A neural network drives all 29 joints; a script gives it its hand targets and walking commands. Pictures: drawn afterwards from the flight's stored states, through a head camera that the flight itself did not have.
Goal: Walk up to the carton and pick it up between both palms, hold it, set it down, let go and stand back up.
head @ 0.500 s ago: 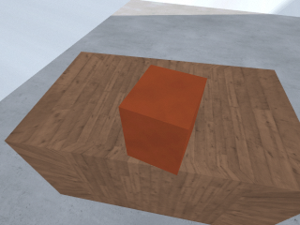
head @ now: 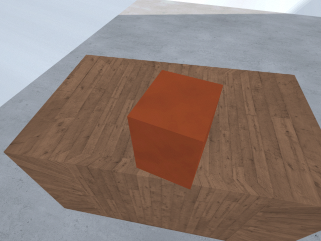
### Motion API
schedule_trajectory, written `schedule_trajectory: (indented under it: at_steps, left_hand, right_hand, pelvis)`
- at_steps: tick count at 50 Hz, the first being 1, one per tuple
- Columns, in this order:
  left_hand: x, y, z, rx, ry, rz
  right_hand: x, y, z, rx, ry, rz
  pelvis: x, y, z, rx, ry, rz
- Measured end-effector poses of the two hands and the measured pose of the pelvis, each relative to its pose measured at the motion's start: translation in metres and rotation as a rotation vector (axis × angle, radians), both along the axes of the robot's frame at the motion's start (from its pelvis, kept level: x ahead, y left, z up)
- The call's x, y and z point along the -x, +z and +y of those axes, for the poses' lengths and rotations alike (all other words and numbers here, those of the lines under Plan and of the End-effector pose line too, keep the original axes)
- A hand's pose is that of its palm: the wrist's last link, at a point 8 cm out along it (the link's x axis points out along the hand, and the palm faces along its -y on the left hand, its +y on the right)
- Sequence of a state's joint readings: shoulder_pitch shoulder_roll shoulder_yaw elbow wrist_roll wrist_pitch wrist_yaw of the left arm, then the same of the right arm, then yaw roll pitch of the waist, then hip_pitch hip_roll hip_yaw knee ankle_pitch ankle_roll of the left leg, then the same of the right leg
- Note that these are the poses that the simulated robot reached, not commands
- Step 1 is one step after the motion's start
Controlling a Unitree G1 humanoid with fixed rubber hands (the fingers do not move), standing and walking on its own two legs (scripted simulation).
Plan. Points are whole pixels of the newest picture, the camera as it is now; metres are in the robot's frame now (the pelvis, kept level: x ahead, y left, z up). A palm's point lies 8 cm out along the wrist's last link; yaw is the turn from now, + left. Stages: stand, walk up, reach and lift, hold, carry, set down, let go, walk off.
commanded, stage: stand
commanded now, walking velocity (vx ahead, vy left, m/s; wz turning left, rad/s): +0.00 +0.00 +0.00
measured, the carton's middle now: (176, 129) +0.44 -0.02 -0.01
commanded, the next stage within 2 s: none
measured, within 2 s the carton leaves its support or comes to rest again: neither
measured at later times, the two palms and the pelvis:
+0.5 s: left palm out of the picture +0.00 +0.25 -0.13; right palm out of the picture +0.01 -0.24 -0.14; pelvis +0.00 +0.00 +0.00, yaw +0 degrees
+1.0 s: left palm out of the picture +0.00 +0.25 -0.13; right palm out of the picture +0.00 -0.23 -0.14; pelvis +0.01 +0.01 +0.00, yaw -1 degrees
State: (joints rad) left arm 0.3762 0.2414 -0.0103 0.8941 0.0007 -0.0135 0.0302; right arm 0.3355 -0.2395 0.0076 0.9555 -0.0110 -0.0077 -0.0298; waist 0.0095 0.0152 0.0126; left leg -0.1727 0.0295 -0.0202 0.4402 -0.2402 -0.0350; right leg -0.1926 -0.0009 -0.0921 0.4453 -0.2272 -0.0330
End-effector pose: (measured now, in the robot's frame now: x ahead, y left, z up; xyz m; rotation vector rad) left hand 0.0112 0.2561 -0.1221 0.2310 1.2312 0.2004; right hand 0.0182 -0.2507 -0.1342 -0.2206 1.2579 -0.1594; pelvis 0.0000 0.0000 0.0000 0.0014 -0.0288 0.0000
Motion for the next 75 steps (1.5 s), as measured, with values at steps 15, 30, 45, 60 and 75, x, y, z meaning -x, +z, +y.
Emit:
schedule_trajectory:
  at_steps: [15, 30, 45, 60, 75]
  left_hand:
    - [0.002, -0.004, -0.003, 0.013, 0.008, 0.027]
    - [0.009, -0.006, -0.003, 0.021, 0.019, 0.055]
    - [0.011, -0.008, -0.004, 0.028, 0.018, 0.079]
    - [0.012, -0.009, -0.004, 0.032, 0.019, 0.097]
    - [0.010, -0.011, -0.005, 0.037, 0.015, 0.104]
  right_hand:
    - [0.003, -0.001, 0.005, -0.002, -0.015, 0.022]
    - [0.009, -0.002, 0.011, -0.009, -0.028, 0.044]
    - [0.014, -0.003, 0.016, -0.013, -0.043, 0.058]
    - [0.019, -0.004, 0.021, -0.019, -0.054, 0.079]
    - [0.018, -0.004, 0.024, -0.022, -0.062, 0.081]
  pelvis:
    - [-0.003, 0.001, 0.002, 0.001, -0.004, 0.000]
    - [-0.004, 0.001, 0.005, 0.000, -0.008, 0.002]
    - [-0.005, 0.002, 0.008, 0.000, -0.016, 0.005]
    - [-0.007, 0.002, 0.010, -0.001, -0.020, 0.009]
    - [-0.009, 0.002, 0.011, -0.001, -0.025, 0.008]
